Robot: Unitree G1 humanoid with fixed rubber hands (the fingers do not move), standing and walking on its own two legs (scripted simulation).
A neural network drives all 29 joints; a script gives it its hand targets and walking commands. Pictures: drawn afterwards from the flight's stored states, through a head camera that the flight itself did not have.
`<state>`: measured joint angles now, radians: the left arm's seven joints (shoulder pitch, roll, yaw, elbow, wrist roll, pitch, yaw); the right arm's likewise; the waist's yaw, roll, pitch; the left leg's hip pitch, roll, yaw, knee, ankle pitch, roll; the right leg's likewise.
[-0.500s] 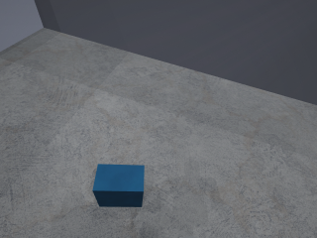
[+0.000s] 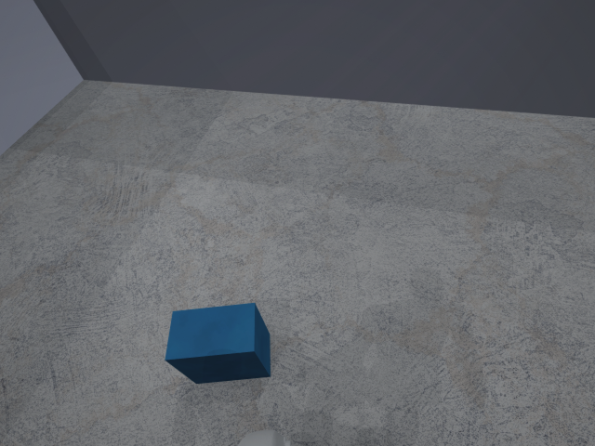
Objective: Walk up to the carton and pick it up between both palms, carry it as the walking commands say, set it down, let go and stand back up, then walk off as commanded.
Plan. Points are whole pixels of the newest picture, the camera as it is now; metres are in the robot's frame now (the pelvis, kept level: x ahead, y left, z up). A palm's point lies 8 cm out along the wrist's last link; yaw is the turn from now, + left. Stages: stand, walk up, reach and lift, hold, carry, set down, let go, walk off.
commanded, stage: walk off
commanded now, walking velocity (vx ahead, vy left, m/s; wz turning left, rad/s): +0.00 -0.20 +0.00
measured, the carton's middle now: (223, 345) +0.48 +0.34 -0.64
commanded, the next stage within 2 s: none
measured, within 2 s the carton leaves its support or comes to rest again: neither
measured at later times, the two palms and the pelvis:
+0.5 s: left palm out of the picture +0.03 +0.20 -0.15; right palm out of the picture +0.00 -0.32 -0.10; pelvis -0.01 -0.07 +0.01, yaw +0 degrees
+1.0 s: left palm out of the picture +0.03 +0.07 -0.13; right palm out of the picture +0.01 -0.45 -0.14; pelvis -0.03 -0.19 +0.00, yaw +1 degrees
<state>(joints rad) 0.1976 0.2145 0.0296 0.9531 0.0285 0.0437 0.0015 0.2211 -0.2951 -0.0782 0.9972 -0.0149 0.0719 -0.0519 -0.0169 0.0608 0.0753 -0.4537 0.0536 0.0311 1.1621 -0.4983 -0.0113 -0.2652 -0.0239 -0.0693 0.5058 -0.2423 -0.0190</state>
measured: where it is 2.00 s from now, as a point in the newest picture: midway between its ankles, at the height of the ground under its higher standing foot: outside the picture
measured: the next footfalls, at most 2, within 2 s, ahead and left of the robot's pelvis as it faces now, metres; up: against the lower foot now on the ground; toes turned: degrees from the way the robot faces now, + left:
left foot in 0.28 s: +0.01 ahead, +0.03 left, +0.00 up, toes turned +8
right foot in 0.74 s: +0.02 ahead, -0.28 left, +0.00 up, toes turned -6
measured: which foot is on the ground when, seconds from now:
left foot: up 0.00-0.26, down 0.28-0.74, up 0.76-1.00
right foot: down 0.00-0.28, up 0.30-0.72, down 0.74-1.00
